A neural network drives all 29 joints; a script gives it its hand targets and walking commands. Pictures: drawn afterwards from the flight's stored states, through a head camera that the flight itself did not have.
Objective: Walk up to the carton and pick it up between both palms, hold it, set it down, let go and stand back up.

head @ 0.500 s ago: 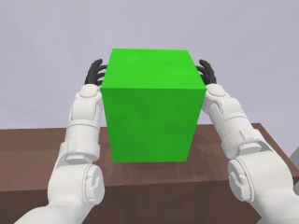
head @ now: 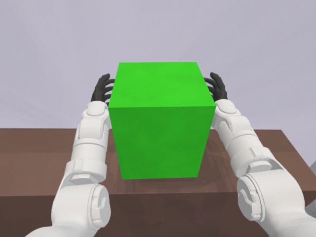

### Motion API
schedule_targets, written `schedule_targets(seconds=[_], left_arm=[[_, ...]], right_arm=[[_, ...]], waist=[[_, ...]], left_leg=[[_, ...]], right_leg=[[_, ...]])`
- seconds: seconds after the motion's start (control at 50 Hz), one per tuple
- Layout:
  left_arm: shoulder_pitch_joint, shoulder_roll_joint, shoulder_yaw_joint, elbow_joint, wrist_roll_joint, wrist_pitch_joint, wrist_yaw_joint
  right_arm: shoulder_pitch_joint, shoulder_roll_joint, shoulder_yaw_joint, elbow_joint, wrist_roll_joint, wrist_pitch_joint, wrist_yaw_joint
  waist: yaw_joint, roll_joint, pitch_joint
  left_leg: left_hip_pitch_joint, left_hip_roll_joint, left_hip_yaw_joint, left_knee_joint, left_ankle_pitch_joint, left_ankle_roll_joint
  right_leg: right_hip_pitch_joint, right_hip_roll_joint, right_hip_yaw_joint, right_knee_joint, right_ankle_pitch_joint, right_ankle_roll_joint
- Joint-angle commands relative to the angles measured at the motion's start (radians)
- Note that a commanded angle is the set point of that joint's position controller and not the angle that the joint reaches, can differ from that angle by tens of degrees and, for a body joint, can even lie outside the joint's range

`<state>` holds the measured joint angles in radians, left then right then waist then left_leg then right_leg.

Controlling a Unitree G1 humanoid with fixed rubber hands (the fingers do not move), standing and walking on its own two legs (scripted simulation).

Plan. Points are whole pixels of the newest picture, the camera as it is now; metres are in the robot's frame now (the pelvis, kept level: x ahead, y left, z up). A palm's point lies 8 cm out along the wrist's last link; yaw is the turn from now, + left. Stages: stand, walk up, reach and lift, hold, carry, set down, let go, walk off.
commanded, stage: set down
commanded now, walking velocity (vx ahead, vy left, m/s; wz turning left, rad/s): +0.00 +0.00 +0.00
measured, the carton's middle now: (159, 120) +0.40 +0.04 +0.12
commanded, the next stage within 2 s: none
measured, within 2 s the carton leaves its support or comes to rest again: rests again in 1.52 s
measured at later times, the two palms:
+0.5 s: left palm (97, 112) +0.37 +0.19 +0.16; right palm (215, 110) +0.39 -0.11 +0.17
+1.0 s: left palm (95, 122) +0.37 +0.20 +0.13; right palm (208, 118) +0.40 -0.10 +0.14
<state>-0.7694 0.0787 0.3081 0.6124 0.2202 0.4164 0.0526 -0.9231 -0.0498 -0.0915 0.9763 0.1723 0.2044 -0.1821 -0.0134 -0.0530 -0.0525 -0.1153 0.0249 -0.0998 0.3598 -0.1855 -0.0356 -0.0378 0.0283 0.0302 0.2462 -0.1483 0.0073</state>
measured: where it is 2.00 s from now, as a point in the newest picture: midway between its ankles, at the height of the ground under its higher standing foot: outside the picture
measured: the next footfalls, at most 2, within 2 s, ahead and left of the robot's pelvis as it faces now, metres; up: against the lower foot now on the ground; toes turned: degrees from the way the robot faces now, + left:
none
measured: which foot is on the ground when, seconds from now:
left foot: down 0.00-1.00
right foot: down 0.00-1.00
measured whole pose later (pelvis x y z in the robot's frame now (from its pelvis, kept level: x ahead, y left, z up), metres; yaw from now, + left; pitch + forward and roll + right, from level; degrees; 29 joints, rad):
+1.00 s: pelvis +0.00 +0.00 +0.00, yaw +0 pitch -2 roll -1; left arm -0.65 0.01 0.34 0.56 0.25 0.33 0.06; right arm -0.78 0.00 -0.15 0.91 0.05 0.11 -0.14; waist 0.04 -0.04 -0.02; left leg -0.12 0.02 -0.08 0.33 -0.17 -0.03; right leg -0.05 0.02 0.01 0.24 -0.15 0.01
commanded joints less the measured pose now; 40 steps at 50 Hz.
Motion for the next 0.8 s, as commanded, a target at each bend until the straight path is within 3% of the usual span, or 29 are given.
schedule_targets(seconds=[0.0,0.02,0.04,0.08,0.12,0.18,0.2,0.24,0.28,0.32,0.34,0.42,0.46,0.58,0.6,0.62,0.66,0.74,0.78], left_arm=[[-0.777,-0.720,-0.413,-0.212,-0.124,-0.068,-0.151],[-0.795,-0.735,-0.434,-0.241,-0.133,-0.071,-0.150],[-0.794,-0.713,-0.434,-0.226,-0.132,-0.071,-0.154],[-0.763,-0.722,-0.436,-0.229,-0.130,-0.069,-0.157],[-0.780,-0.721,-0.450,-0.242,-0.140,-0.073,-0.160],[-0.709,-0.717,-0.428,-0.218,-0.129,-0.079,-0.157],[-0.717,-0.738,-0.440,-0.222,-0.131,-0.076,-0.157],[-0.708,-0.723,-0.437,-0.214,-0.121,-0.075,-0.161],[-0.733,-0.738,-0.447,-0.239,-0.125,-0.082,-0.160],[-0.713,-0.734,-0.429,-0.202,-0.116,-0.089,-0.159],[-0.713,-0.730,-0.408,-0.196,-0.104,-0.092,-0.160],[-0.718,-0.705,-0.377,-0.175,-0.095,-0.092,-0.159],[-0.721,-0.734,-0.383,-0.169,-0.091,-0.100,-0.154],[-0.725,-0.715,-0.343,-0.114,-0.073,-0.116,-0.150],[-0.740,-0.708,-0.342,-0.124,-0.074,-0.121,-0.150],[-0.712,-0.706,-0.334,-0.127,-0.072,-0.119,-0.149],[-0.682,-0.714,-0.325,-0.101,-0.056,-0.125,-0.148],[-0.704,-0.725,-0.332,-0.089,-0.053,-0.136,-0.152],[-0.690,-0.726,-0.330,-0.103,-0.054,-0.141,-0.144]], right_arm=[[-0.788,0.635,0.283,-0.381,0.059,-0.095,0.096],[-0.783,0.634,0.289,-0.375,0.057,-0.091,0.098],[-0.753,0.633,0.290,-0.326,0.059,-0.082,0.102],[-0.732,0.636,0.275,-0.343,0.046,-0.080,0.102],[-0.745,0.628,0.275,-0.373,0.038,-0.085,0.098],[-0.736,0.632,0.300,-0.388,0.051,-0.089,0.101],[-0.722,0.625,0.301,-0.383,0.050,-0.089,0.102],[-0.725,0.631,0.300,-0.383,0.047,-0.091,0.105],[-0.721,0.629,0.295,-0.387,0.034,-0.095,0.111],[-0.717,0.642,0.284,-0.384,0.025,-0.102,0.118],[-0.714,0.641,0.283,-0.365,0.021,-0.103,0.121],[-0.699,0.625,0.262,-0.343,0.007,-0.104,0.128],[-0.718,0.628,0.245,-0.352,-0.019,-0.114,0.137],[-0.691,0.610,0.167,-0.274,-0.075,-0.130,0.160],[-0.680,0.614,0.159,-0.266,-0.081,-0.135,0.163],[-0.670,0.618,0.176,-0.271,-0.067,-0.139,0.167],[-0.690,0.622,0.171,-0.292,-0.081,-0.152,0.166],[-0.671,0.617,0.159,-0.273,-0.108,-0.158,0.167],[-0.678,0.620,0.158,-0.286,-0.110,-0.169,0.176]], waist=[[-0.005,0.118,-0.544],[-0.030,0.138,-0.549],[-0.033,0.130,-0.494],[-0.019,0.146,-0.473],[-0.033,0.135,-0.513],[-0.010,0.121,-0.501],[-0.038,0.134,-0.492],[-0.008,0.128,-0.482],[-0.020,0.127,-0.496],[-0.012,0.124,-0.475],[0.016,0.118,-0.472],[0.010,0.084,-0.422],[0.026,0.096,-0.452],[0.030,0.086,-0.416],[0.021,0.098,-0.443],[0.032,0.114,-0.433],[0.050,0.089,-0.448],[0.015,0.094,-0.407],[0.044,0.097,-0.436]], left_leg=[[0.276,-0.077,0.112,0.054,0.552,-0.069],[0.280,-0.073,0.102,0.061,0.570,-0.080],[0.260,-0.079,0.103,0.057,0.545,-0.080],[0.255,-0.073,0.104,0.049,0.508,-0.080],[0.237,-0.074,0.102,0.044,0.510,-0.080],[0.244,-0.075,0.103,0.052,0.542,-0.078],[0.242,-0.077,0.098,0.050,0.532,-0.074],[0.234,-0.076,0.104,0.037,0.513,-0.075],[0.230,-0.075,0.103,0.036,0.493,-0.083],[0.230,-0.075,0.109,0.034,0.480,-0.077],[0.213,-0.076,0.112,0.023,0.465,-0.073],[0.202,-0.075,0.116,0.010,0.400,-0.058],[0.198,-0.071,0.122,0.005,0.393,-0.058],[0.177,-0.071,0.140,-0.033,0.281,-0.048],[0.182,-0.067,0.136,-0.036,0.276,-0.045],[0.181,-0.074,0.139,-0.030,0.291,-0.046],[0.189,-0.069,0.141,-0.015,0.340,-0.043],[0.162,-0.073,0.143,-0.034,0.291,-0.040],[0.186,-0.069,0.144,-0.031,0.312,-0.045]], right_leg=[[0.080,0.067,-0.090,0.008,0.323,0.038],[0.075,0.061,-0.087,0.006,0.322,0.033],[0.054,0.060,-0.085,0.000,0.297,0.037],[0.061,0.051,-0.088,0.002,0.264,0.031],[0.066,0.052,-0.088,0.010,0.273,0.038],[0.074,0.059,-0.085,0.013,0.312,0.043],[0.065,0.057,-0.079,0.006,0.295,0.031],[0.068,0.051,-0.083,0.002,0.266,0.036],[0.055,0.054,-0.087,0.004,0.248,0.039],[0.043,0.050,-0.085,0.002,0.231,0.031],[0.051,0.048,-0.077,-0.003,0.225,0.034],[0.055,0.045,-0.079,-0.010,0.173,0.040],[0.042,0.045,-0.080,-0.008,0.146,0.029],[0.025,0.034,-0.088,-0.029,0.058,0.025],[0.015,0.034,-0.086,-0.025,0.064,0.028],[0.025,0.029,-0.084,-0.017,0.088,0.027],[0.044,0.038,-0.092,-0.010,0.129,0.033],[0.039,0.033,-0.096,-0.022,0.068,0.031],[0.039,0.031,-0.100,-0.016,0.083,0.027]])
